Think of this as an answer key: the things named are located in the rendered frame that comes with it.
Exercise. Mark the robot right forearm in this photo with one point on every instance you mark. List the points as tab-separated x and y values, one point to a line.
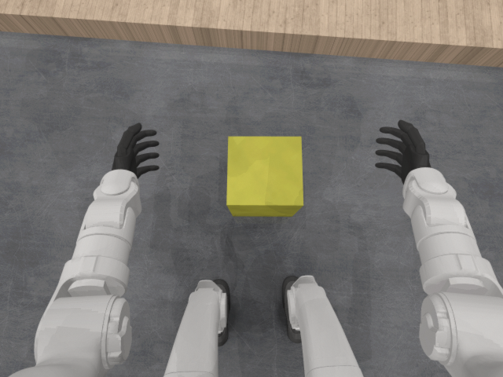
450	257

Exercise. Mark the robot left foot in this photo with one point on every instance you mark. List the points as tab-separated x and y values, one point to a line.
223	336

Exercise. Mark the robot left forearm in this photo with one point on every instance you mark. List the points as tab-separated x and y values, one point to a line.
99	263

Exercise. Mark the right robot hand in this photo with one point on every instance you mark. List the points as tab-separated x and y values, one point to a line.
412	147

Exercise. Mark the robot right foot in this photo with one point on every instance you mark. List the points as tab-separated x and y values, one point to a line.
293	334

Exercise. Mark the robot left upper arm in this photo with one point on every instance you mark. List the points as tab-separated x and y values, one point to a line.
82	337

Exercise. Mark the robot right upper arm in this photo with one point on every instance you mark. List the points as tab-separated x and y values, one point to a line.
464	333

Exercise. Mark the robot foot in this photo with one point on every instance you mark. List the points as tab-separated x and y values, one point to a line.
293	334
223	336

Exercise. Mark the left robot hand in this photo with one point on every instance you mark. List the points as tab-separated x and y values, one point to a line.
126	156

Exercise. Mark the carton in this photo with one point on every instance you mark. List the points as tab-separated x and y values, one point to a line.
264	176

